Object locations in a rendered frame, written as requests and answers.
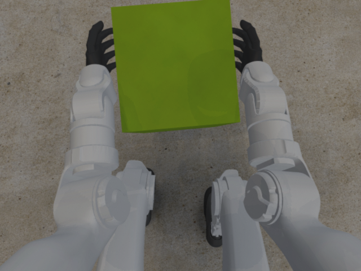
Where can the robot left thigh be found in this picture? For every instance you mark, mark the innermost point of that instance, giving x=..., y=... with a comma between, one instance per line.
x=125, y=249

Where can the carton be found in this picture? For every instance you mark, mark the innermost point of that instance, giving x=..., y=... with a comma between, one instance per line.
x=175, y=66

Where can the robot thigh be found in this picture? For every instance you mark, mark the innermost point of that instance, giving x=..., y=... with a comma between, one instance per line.
x=125, y=249
x=242, y=242

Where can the right robot upper arm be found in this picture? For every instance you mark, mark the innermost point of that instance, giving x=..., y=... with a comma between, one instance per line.
x=287, y=206

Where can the robot right thigh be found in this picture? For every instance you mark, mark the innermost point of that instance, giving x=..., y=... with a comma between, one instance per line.
x=242, y=242

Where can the left robot forearm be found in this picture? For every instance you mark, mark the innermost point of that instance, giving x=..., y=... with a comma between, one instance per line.
x=92, y=127

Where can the left robot hand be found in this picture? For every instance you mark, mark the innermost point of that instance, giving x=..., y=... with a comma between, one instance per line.
x=95, y=47

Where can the right robot hand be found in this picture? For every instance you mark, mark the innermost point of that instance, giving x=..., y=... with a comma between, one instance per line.
x=250, y=45

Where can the right robot forearm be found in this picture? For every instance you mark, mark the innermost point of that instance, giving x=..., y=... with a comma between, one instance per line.
x=268, y=122

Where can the left robot upper arm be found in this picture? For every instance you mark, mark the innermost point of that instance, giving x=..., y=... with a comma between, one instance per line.
x=87, y=212

